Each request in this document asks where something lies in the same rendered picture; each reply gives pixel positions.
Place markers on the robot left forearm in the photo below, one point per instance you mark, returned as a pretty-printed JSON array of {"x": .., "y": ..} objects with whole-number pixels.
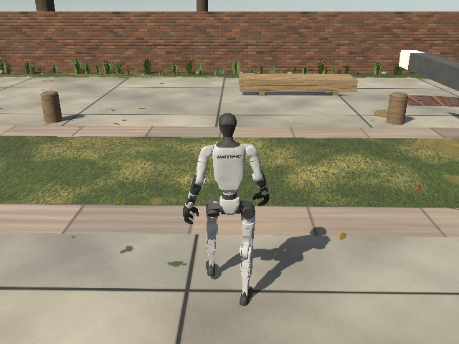
[{"x": 194, "y": 192}]

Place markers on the robot right upper arm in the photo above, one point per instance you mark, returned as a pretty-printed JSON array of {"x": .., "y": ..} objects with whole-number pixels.
[{"x": 254, "y": 160}]

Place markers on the robot left shin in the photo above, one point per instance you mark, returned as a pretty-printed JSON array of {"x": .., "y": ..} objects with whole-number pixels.
[{"x": 211, "y": 246}]

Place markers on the robot left upper arm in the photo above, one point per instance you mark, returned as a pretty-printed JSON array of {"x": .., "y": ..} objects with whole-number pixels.
[{"x": 202, "y": 163}]

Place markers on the robot left hand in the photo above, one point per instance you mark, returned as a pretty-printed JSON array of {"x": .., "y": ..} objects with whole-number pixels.
[{"x": 186, "y": 214}]

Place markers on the robot right forearm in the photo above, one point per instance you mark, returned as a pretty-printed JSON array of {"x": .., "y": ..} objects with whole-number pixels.
[{"x": 262, "y": 185}]

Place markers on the robot right hand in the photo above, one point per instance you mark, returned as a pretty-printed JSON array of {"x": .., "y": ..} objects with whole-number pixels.
[{"x": 259, "y": 196}]

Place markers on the humanoid robot head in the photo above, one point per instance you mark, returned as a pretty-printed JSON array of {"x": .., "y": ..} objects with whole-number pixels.
[{"x": 227, "y": 124}]

